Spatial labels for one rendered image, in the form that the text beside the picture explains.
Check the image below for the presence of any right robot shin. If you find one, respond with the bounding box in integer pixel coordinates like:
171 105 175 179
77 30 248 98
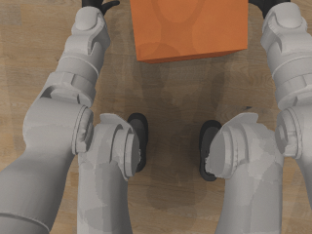
205 112 285 178

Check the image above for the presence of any robot left forearm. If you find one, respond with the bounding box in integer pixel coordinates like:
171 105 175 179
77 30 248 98
22 6 111 143

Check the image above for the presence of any robot right forearm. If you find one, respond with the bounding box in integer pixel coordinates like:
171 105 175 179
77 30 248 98
260 2 312 111

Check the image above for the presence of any carton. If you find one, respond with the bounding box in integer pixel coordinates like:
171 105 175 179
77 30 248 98
130 0 249 64

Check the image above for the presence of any robot left hand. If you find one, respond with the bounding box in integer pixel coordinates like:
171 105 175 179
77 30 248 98
82 0 120 16

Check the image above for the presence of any left robot thigh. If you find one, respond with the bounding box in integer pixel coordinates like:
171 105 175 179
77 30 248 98
77 123 138 234

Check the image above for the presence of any robot right hand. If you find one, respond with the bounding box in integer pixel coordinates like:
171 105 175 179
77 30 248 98
248 0 291 19

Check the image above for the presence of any robot right upper arm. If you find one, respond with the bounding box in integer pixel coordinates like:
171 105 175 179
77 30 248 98
274 104 312 211

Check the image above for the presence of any robot left upper arm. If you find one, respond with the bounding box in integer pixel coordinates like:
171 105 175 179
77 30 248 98
0 97 95 234

